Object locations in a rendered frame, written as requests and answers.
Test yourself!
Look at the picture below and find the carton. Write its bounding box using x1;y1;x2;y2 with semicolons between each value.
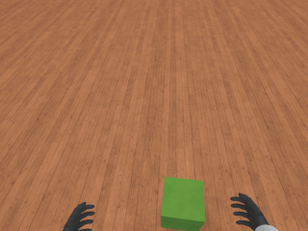
161;176;205;231

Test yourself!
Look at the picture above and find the robot left hand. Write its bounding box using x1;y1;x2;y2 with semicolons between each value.
63;201;95;231

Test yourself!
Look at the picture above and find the robot right hand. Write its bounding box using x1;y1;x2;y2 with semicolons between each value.
230;192;269;231

